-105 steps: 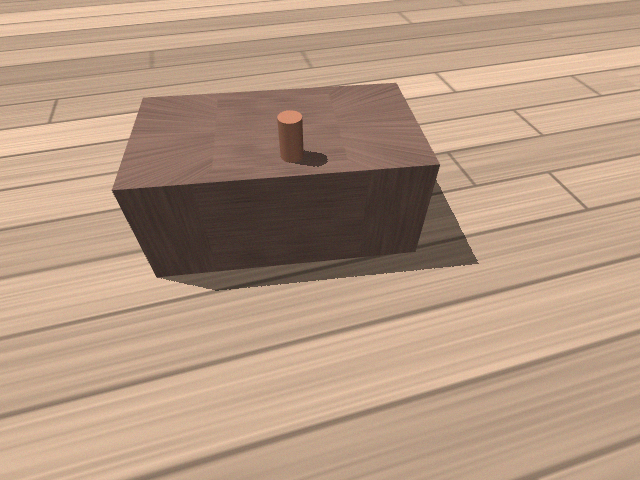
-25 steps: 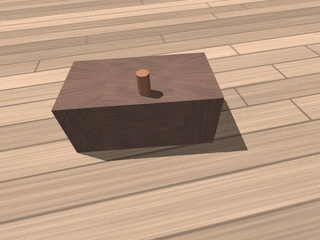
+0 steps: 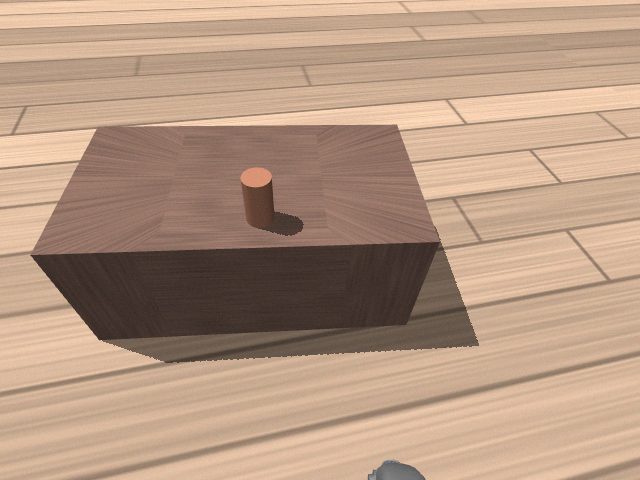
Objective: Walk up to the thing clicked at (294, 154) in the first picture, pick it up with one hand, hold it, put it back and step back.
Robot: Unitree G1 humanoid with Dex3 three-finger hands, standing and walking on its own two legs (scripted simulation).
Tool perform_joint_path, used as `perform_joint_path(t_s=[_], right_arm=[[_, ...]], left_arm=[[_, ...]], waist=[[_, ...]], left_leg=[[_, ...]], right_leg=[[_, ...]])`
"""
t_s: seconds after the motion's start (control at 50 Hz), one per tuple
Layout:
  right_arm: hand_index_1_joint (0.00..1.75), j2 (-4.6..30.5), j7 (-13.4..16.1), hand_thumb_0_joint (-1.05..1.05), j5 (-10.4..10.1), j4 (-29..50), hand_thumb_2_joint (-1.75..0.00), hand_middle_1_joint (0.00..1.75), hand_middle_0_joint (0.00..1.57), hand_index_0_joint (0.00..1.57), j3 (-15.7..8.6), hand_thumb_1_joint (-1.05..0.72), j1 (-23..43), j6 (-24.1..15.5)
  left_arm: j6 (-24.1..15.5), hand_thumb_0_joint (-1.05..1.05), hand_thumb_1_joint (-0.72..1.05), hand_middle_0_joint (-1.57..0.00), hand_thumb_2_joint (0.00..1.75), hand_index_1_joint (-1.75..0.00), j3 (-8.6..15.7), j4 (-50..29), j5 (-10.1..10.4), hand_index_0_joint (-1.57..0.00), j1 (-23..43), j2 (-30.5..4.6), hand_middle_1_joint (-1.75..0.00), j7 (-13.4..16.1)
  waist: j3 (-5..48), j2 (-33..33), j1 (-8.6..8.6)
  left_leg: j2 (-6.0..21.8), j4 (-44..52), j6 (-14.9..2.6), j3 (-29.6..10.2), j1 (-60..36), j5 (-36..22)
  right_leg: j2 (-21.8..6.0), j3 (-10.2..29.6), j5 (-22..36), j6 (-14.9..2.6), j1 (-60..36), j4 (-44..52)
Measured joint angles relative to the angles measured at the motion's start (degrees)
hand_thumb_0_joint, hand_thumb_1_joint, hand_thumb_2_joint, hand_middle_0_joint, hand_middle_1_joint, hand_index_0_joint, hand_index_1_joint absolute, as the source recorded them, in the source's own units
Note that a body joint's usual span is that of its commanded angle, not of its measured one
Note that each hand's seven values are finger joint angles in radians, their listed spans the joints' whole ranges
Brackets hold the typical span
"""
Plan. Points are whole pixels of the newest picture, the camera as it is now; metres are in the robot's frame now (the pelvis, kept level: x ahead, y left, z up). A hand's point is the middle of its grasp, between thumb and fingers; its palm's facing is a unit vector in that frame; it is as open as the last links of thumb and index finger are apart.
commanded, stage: walk up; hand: left
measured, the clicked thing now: (258, 198) +0.83 +0.17 -0.24
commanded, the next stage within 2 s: none
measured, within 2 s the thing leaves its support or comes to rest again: neither
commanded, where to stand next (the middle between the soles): +0.42 -0.05 m, yaw +2 degrees
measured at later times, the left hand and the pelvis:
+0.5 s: hand (187, 464) +0.18 +0.19 -0.13, palm faces +0.04 -0.92 -0.38, open 7.4 cm; pelvis +0.18 -0.09 +0.00, yaw +2 degrees
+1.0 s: hand (203, 333) +0.38 +0.21 -0.14, palm faces +0.00 -0.92 -0.40, open 7.4 cm; pelvis +0.32 -0.07 +0.00, yaw +3 degrees
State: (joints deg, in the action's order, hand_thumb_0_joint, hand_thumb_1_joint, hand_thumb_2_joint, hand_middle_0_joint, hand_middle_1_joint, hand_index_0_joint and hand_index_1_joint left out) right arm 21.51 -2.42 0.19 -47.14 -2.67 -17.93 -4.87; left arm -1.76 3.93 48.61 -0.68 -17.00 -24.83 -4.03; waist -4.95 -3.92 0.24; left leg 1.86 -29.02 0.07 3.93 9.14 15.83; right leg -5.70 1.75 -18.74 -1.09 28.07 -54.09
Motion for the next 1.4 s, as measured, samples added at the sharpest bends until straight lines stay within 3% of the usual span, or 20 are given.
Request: perform_joint_path(t_s=[0.12, 0.14, 0.18, 0.24, 0.28, 0.36, 0.46, 0.6, 0.66, 0.72, 0.78, 0.84, 0.94, 1.04, 1.08, 1.12, 1.18, 1.26, 1.32, 1.4], right_arm=[[0.3, 2.8, -0.22, 0.01, 0.27, -0.8, -0.9, 0.3, 0.21, 0.21, -0.7, -0.9, -2.16, 0.82], [0.3, 3.33, -0.13, 0.01, 0.39, -1.1, -0.9, 0.3, 0.21, 0.21, -0.87, -0.9, -2.44, 1.17], [0.3, 4.19, 0.36, 0.01, 0.51, -2.03, -0.9, 0.3, 0.21, 0.21, -1.39, -0.9, -2.33, 2.0], [0.3, 3.83, 0.95, 0.01, 0.32, -3.62, -0.9, 0.3, 0.2, 0.21, -0.94, -0.9, -1.13, 3.09], [0.3, 4.01, 0.85, 0.01, -0.37, -3.95, -0.9, 0.3, 0.2, 0.21, -0.72, -0.9, 0.18, 3.0], [0.3, 3.65, -0.04, 0.01, -0.74, -2.55, -0.9, 0.3, 0.2, 0.21, -0.64, -0.9, 1.95, 2.54], [0.3, 2.65, -1.06, 0.01, 0.0, -1.75, -0.9, 0.3, 0.2, 0.21, -0.67, -0.9, 2.57, 3.16], [0.3, 1.12, -1.63, 0.01, 0.58, -1.52, -0.9, 0.3, 0.2, 0.21, -0.63, -0.9, 4.39, 3.52], [0.3, 0.23, -1.54, 0.01, 1.02, -0.6, -0.9, 0.3, 0.2, 0.21, -0.73, -0.9, 5.43, 2.28], [0.3, 0.35, -0.98, 0.01, 0.59, 1.51, -0.9, 0.3, 0.2, 0.21, -0.59, -0.9, 5.38, 1.08], [0.3, -0.51, -0.27, 0.01, -0.37, 1.83, -0.9, 0.3, 0.2, 0.21, 0.0, -0.9, 4.02, 0.96], [0.3, -0.88, -0.07, 0.01, -0.48, 1.52, -0.9, 0.3, 0.2, 0.21, 0.67, -0.9, 2.26, 0.81], [0.3, -0.21, 0.5, 0.01, 0.34, 0.88, -0.9, 0.3, 0.2, 0.21, 0.93, -0.9, 1.36, 2.03], [0.3, 0.61, 0.7, 0.01, -0.06, 0.4, -0.9, 0.3, 0.2, 0.21, 0.74, -0.9, 2.23, 4.46], [0.3, 1.39, 1.03, 0.01, -0.68, -0.75, -0.9, 0.3, 0.2, 0.21, 0.4, -0.9, 3.88, 5.68], [0.3, 1.39, 1.51, 0.01, -0.81, -1.44, -0.9, 0.3, 0.2, 0.21, 0.31, -0.9, 5.19, 6.74], [0.3, 1.13, 1.48, 0.01, -0.92, -2.95, -0.9, 0.3, 0.2, 0.2, 0.59, -0.9, 6.28, 7.47], [0.3, 1.05, 0.89, 0.01, -0.49, -5.21, -0.9, 0.3, 0.2, 0.21, 0.6, -0.9, 6.27, 7.79], [0.3, 1.26, 0.69, 0.01, -0.15, -7.51, -0.9, 0.3, 0.2, 0.21, 0.51, -0.9, 5.53, 7.49], [0.3, 0.68, 1.09, 0.01, 0.85, -10.66, -0.9, 0.3, 0.2, 0.21, 0.29, -0.9, 4.27, 6.16]], left_arm=[[-0.37, 0.0, 0.9, -0.2, 0.9, -0.3, 0.97, 0.39, -0.54, -0.2, 0.64, -0.61, -0.3, -1.43], [-0.69, 0.0, 0.9, -0.2, 0.9, -0.3, 1.25, 0.58, -0.67, -0.2, 0.49, -0.58, -0.3, -1.39], [-1.64, 0.0, 0.9, -0.2, 0.9, -0.3, 1.55, 0.42, -1.03, -0.2, 0.75, 0.2, -0.3, -0.91], [-2.52, 0.0, 0.9, -0.2, 0.9, -0.3, 0.96, -0.48, -0.47, -0.2, 0.05, 1.11, -0.3, 0.01], [-2.53, 0.0, 0.9, -0.2, 0.9, -0.3, 0.26, -0.32, -0.02, -0.2, -0.94, 2.31, -0.3, 0.6], [-2.61, 0.0, 0.9, -0.2, 0.9, -0.3, -0.76, 0.4, 0.19, -0.2, -3.45, 3.32, -0.3, 1.2], [-2.64, 0.0, 0.9, -0.2, 0.9, -0.3, -0.85, -0.04, -0.17, -0.2, -5.2, 3.06, -0.3, 1.5], [-2.3, 0.0, 0.9, -0.2, 0.9, -0.3, -1.09, -1.01, -0.3, -0.2, -6.53, 1.63, -0.3, 1.85], [-1.62, 0.0, 0.9, -0.2, 0.9, -0.3, -1.32, -0.53, -0.01, -0.2, -6.37, 0.84, -0.3, 2.24], [-0.5, 0.01, 0.9, -0.2, 0.9, -0.3, -1.98, 0.28, 0.29, -0.2, -4.84, 2.17, -0.3, 2.84], [-0.45, 0.01, 0.9, -0.2, 0.9, -0.3, -2.32, 0.07, 0.43, -0.2, -3.37, 1.77, -0.3, 2.64], [-0.95, 0.01, 0.9, -0.2, 0.9, -0.3, -1.7, -0.91, 0.71, -0.2, -2.09, 0.91, -0.3, 2.17], [-1.17, 0.0, 0.9, -0.2, 0.9, -0.3, -1.2, -0.74, 0.89, -0.2, -0.07, 0.57, -0.3, 2.94], [-1.45, 0.0, 0.9, -0.2, 0.9, -0.3, -1.36, 0.96, 0.84, -0.2, 1.73, 1.1, -0.3, 4.4], [-1.74, 0.0, 0.9, -0.2, 0.9, -0.3, -1.37, 1.97, 0.32, -0.2, 2.7, 2.55, -0.3, 4.9], [-1.52, 0.0, 0.9, -0.2, 0.9, -0.3, -2.2, 2.09, -0.03, -0.2, 3.8, 3.59, -0.3, 4.92], [-0.86, 0.0, 0.9, -0.2, 0.9, -0.3, -3.05, 2.17, -0.47, -0.2, 5.6, 4.66, -0.3, 4.86], [-0.14, 0.0, 0.9, -0.2, 0.9, -0.3, -3.12, 2.38, -1.27, -0.2, 7.5, 4.99, -0.3, 4.58], [0.59, 0.0, 0.9, -0.2, 0.9, -0.3, -2.72, 3.0, -1.56, -0.2, 8.57, 4.59, -0.3, 4.22], [2.09, 0.0, 0.9, -0.2, 0.9, -0.3, -1.95, 4.93, -0.82, -0.2, 9.33, 3.47, -0.3, 4.02]], waist=[[1.4, 2.64, 1.12], [1.87, 3.65, 1.01], [1.53, 6.97, 0.82], [1.22, 6.56, -1.14], [0.86, 7.0, -1.91], [0.33, 7.22, -2.48], [-0.36, 6.17, -2.66], [-0.65, 3.84, -3.42], [-0.82, 0.76, -3.05], [-1.08, 1.79, -1.62], [-0.69, 1.67, -0.61], [-0.57, 0.91, -0.11], [-1.62, 1.29, 0.4], [-2.7, 3.16, 1.3], [-3.56, 6.3, 0.87], [-4.34, 7.63, 0.67], [-4.28, 7.77, 0.04], [-2.67, 7.16, -0.37], [-0.87, 6.15, -0.45], [0.48, 2.28, -0.54]], left_leg=[[1.91, -4.04, 1.4, -0.42, -2.33, 7.07], [2.88, -6.33, 1.09, -0.82, -2.06, 9.23], [4.94, -15.9, -1.36, -4.2, 0.79, 12.13], [0.36, -33.32, -1.74, -5.76, 8.23, 12.01], [-1.11, -37.45, -1.84, -5.49, 12.49, 8.76], [-1.04, -33.75, -1.44, -5.33, 18.23, 2.63], [-0.2, -21.02, -0.37, -5.32, 19.84, -0.36], [0.28, -7.9, -1.69, -1.6, 15.41, -3.64], [-2.01, -6.29, -2.61, 0.5, 12.23, -4.92], [-1.72, -8.86, -3.39, 0.39, 10.89, -1.26], [-1.53, -5.1, -3.2, 0.14, 6.77, -1.47], [-1.83, -1.19, -2.87, 0.14, 3.36, -2.19], [-1.88, -0.06, -2.43, 0.84, 1.15, -1.11], [-1.4, -7.36, -1.04, 0.74, 3.77, 3.77], [0.43, -13.14, -1.3, -0.43, 5.97, 7.08], [-1.06, -18.85, -1.63, -3.17, 8.4, 12.12], [-2.27, -23.15, -1.47, -4.03, 10.67, 15.61], [-1.61, -22.19, -0.85, -4.87, 10.7, 13.62], [-1.04, -16.04, -0.8, -4.44, 8.02, 13.42], [-2.66, -9.21, -0.08, -2.19, 4.56, 5.8]], right_leg=[[-1.12, -2.02, 7.53, -0.28, -3.25, 15.53], [-0.35, -2.59, 7.16, 0.56, -4.23, 15.63], [1.72, -5.16, 3.62, 0.97, -4.87, 12.15], [1.39, -5.33, 0.9, 0.18, -6.78, 11.46], [1.74, -5.55, 1.68, -0.02, -9.71, 15.2], [3.21, -6.11, 3.3, -0.96, -14.71, 22.48], [4.51, -7.84, 2.15, -1.39, -19.0, 26.17], [4.9, -9.73, -4.49, -0.4, -22.69, 23.0], [2.05, -8.69, -9.07, -0.45, -21.2, 14.44], [4.21, -4.26, -11.11, -1.62, -13.66, -4.03], [4.86, -1.48, -7.77, -1.96, -7.01, -11.48], [2.91, -0.06, -2.73, -1.26, -2.55, -8.45], [0.29, -0.6, 3.16, 0.85, -0.55, 5.27], [2.01, -2.7, 11.24, 0.67, -5.64, 17.98], [4.1, -3.45, 7.55, 0.9, -6.31, 18.02], [4.3, -3.69, 7.44, 0.59, -5.64, 16.58], [3.39, -3.4, 8.03, 0.32, -5.07, 16.7], [2.47, -3.57, 8.42, 0.36, -3.98, 16.99], [1.93, -3.78, 8.39, 0.71, -3.02, 16.64], [0.54, -1.58, 3.98, 1.11, -2.33, 14.33]])
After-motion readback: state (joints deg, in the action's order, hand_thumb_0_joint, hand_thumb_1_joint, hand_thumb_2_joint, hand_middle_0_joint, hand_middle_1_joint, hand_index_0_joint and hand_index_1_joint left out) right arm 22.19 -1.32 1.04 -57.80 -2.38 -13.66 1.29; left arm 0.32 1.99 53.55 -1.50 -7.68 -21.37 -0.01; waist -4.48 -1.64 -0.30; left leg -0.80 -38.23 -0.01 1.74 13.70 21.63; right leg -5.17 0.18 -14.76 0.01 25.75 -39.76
